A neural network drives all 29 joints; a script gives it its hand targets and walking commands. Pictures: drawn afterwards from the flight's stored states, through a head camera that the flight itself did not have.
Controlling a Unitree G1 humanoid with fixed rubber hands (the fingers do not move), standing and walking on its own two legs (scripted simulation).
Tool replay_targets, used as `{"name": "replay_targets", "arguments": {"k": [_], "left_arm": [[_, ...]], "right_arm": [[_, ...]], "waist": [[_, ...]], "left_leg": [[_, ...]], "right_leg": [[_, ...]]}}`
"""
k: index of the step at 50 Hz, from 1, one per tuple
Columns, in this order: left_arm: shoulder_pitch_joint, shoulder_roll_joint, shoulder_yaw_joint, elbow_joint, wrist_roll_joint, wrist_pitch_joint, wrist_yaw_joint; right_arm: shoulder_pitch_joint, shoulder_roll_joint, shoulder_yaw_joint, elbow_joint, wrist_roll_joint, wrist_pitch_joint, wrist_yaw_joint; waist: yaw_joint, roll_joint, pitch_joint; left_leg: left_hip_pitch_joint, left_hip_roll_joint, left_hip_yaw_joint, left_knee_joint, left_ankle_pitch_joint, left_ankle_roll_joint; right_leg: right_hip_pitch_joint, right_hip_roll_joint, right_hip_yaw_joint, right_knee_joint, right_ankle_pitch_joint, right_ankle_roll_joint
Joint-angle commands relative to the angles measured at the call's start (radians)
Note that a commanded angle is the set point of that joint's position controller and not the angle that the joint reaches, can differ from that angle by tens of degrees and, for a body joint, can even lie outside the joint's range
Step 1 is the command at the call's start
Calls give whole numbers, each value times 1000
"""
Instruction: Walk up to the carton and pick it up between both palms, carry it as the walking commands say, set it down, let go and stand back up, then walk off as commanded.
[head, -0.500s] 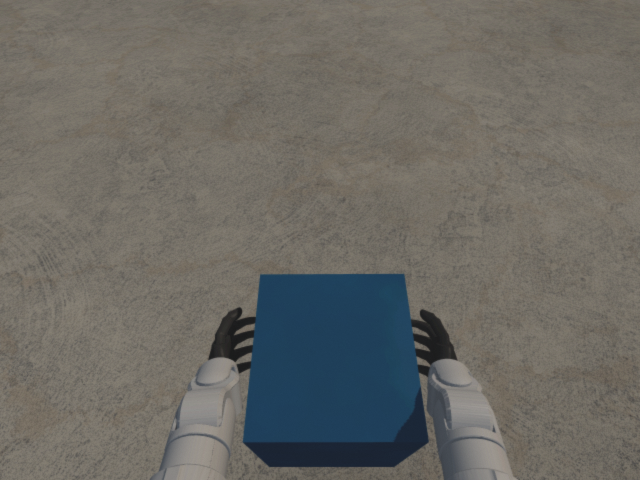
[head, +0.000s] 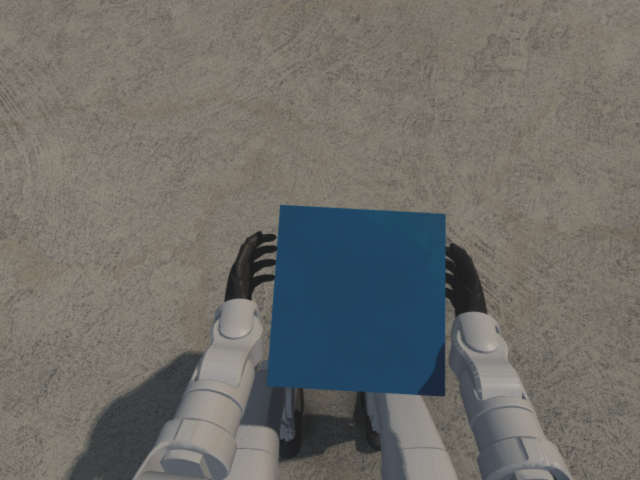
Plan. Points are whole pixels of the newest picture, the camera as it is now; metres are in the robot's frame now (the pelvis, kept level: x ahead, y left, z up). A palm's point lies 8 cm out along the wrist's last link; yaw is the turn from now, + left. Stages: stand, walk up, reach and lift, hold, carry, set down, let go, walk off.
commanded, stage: set down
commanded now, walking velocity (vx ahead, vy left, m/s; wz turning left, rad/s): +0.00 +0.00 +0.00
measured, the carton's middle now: (350, 299) +0.33 -0.03 -0.17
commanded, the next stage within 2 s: none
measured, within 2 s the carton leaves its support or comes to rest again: neither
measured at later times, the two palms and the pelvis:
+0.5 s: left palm (246, 279) +0.37 +0.13 -0.19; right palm (432, 285) +0.36 -0.16 -0.20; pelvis -0.01 +0.00 -0.05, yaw +0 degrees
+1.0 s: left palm (259, 275) +0.39 +0.12 -0.28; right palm (419, 280) +0.38 -0.17 -0.30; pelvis -0.05 +0.00 -0.13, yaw +1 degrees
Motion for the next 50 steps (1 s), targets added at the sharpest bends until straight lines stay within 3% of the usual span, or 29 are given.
{"name": "replay_targets", "arguments": {"k": [1, 6, 8, 9, 10, 11, 12, 13, 14, 15, 16, 18, 19, 20, 23, 25, 28, 31, 32, 33, 36, 39, 40, 41, 42, 44, 45, 46, 50], "left_arm": [[-520, -142, -180, -186, -169, -28, 34], [-612, -110, -135, -136, -202, -35, 19], [-590, -39, -54, -79, -164, -42, 21], [-656, -50, -76, -129, -183, -54, 15], [-636, -17, -42, -94, -167, -61, 14], [-658, -81, -130, -119, -210, -78, -1], [-614, -79, -111, -33, -187, -71, -4], [-659, -64, -111, -101, -196, -84, -2], [-658, -77, -147, -114, -205, -89, -9], [-692, -112, -189, -132, -234, -93, -6], [-662, -85, -184, -174, -230, -91, 1], [-676, -128, -270, -262, -282, -99, 8], [-677, -127, -275, -268, -284, -89, 5], [-694, -148, -267, -275, -284, -83, 12], [-683, -127, -269, -311, -277, -66, 18], [-684, -146, -249, -268, -262, -54, 20], [-764, -156, -275, -262, -284, -51, 11], [-788, -134, -224, -202, -252, -37, 19], [-815, -173, -265, -190, -265, -30, 17], [-814, -143, -221, -180, -245, -31, 19], [-852, -151, -238, -163, -243, -17, 20], [-939, -144, -252, -203, -258, -4, 40], [-988, -146, -255, -207, -286, 3, 36], [-954, -154, -257, -219, -282, 6, 35], [-994, -174, -281, -225, -307, 12, 38], [-993, -151, -264, -219, -297, 22, 43], [-1062, -163, -279, -270, -317, 23, 44], [-1143, -118, -279, -328, -327, 27, 46], [-1200, -115, -279, -330, -350, 69, 56]], "right_arm": [[-601, 146, 252, -152, 88, -56, -15], [-618, 148, 190, -30, 56, -54, -45], [-619, 108, 145, 1, 38, -56, -57], [-654, 151, 164, 9, 51, -56, -50], [-609, 129, 147, 52, 32, -59, -61], [-653, 203, 211, -10, 74, -72, -53], [-618, 185, 161, 51, 52, -71, -57], [-612, 179, 168, 48, 44, -72, -59], [-651, 217, 209, -7, 69, -76, -59], [-642, 217, 198, 2, 75, -79, -60], [-644, 188, 191, -72, 81, -81, -60], [-646, 214, 248, -178, 116, -93, -69], [-703, 216, 267, -239, 140, -89, -71], [-709, 225, 273, -234, 146, -89, -65], [-715, 182, 255, -292, 127, -79, -74], [-726, 173, 269, -254, 135, -77, -66], [-797, 183, 266, -258, 147, -76, -58], [-838, 176, 255, -173, 155, -60, -45], [-841, 169, 223, -164, 144, -56, -49], [-848, 156, 231, -155, 144, -54, -48], [-919, 152, 247, -177, 163, -50, -45], [-967, 131, 224, -173, 182, -34, -38], [-962, 122, 193, -141, 163, -24, -52], [-1008, 124, 240, -219, 186, -26, -55], [-1018, 137, 230, -172, 191, -14, -52], [-1065, 120, 258, -203, 210, -9, -50], [-1080, 127, 261, -220, 215, -4, -51], [-1142, 114, 261, -272, 240, 6, -58], [-1220, 80, 268, -312, 252, 30, -72]], "waist": [[9, -70, -870], [-39, -82, -758], [-28, -62, -762], [1, -90, -809], [-23, -82, -822], [-26, -98, -893], [-42, -87, -847], [-38, -73, -935], [-15, -89, -1050], [-59, -47, -1092], [-29, -77, -1217], [-48, -80, -1465], [-17, -78, -1523], [-4, -72, -1509], [-37, -91, -1539], [-5, -89, -1470], [-36, -97, -1436], [-2, -67, -1300], [-55, -47, -1311], [-27, -58, -1316], [-30, -68, -1337], [-37, -18, -1448], [-86, -54, -1462], [-48, -48, -1509], [-77, -43, -1489], [-41, -59, -1489], [-67, -74, -1586], [-54, -51, -1646], [-77, -76, -1813]], "left_leg": [[269, -90, -83, -156, -29, -14], [101, -103, -86, -109, -37, -11], [57, -97, -84, -91, -19, -12], [66, -92, -94, -70, -38, -6], [27, -92, -84, -54, 29, -13], [23, -92, -91, -41, 58, -7], [8, -92, -111, -46, 38, -4], [14, -96, -95, -16, 89, -15], [39, -103, -95, 12, 168, -12], [62, -102, -108, 17, 167, -23], [126, -103, -107, 31, 238, -25], [201, -114, -112, 81, 398, -27], [198, -113, -111, 92, 441, -22], [192, -111, -112, 100, 444, -24], [155, -120, -116, 120, 416, -20], [83, -122, -107, 134, 369, -26], [26, -122, -119, 170, 337, -25], [-24, -117, -116, 184, 227, -26], [-24, -111, -124, 185, 209, -28], [-45, -117, -103, 211, 226, -32], [-50, -121, -107, 237, 219, -30], [16, -115, -109, 259, 196, -43], [-19, -118, -109, 280, 171, -41], [-4, -122, -87, 295, 199, -33], [-22, -120, -110, 288, 150, -36], [-19, -115, -96, 302, 149, -33], [1, -123, -93, 332, 160, -29], [6, -122, -78, 338, 156, -27], [39, -126, -72, 396, 163, -34]], "right_leg": [[317, 75, -28, -96, -47, -48], [224, 67, -10, -66, -45, -52], [169, 66, 1, -44, -31, -50], [172, 71, 14, -26, -49, -49], [164, 71, 23, -19, 32, -50], [188, 74, 26, -9, 68, -42], [132, 76, 11, 10, 54, -39], [158, 86, 23, 22, 107, -46], [186, 90, 32, 40, 183, -36], [185, 99, 20, 58, 187, -48], [214, 106, 10, 83, 248, -39], [301, 113, 7, 133, 402, -36], [315, 112, 16, 153, 443, -34], [293, 111, 21, 161, 431, -32], [296, 111, 22, 182, 429, -27], [242, 101, 20, 202, 390, -28], [181, 101, 4, 246, 367, -22], [41, 88, -3, 262, 236, -22], [26, 93, -17, 279, 225, -29], [28, 94, -11, 280, 241, -29], [-13, 98, -29, 310, 221, -16], [-43, 102, -50, 355, 206, -31], [-33, 105, -53, 367, 175, -25], [-4, 101, -46, 359, 191, -29], [-33, 97, -57, 380, 160, -29], [-51, 96, -62, 391, 132, -24], [-9, 101, -61, 402, 157, -29], [30, 98, -63, 405, 161, -24], [95, 102, -71, 456, 187, -20]]}}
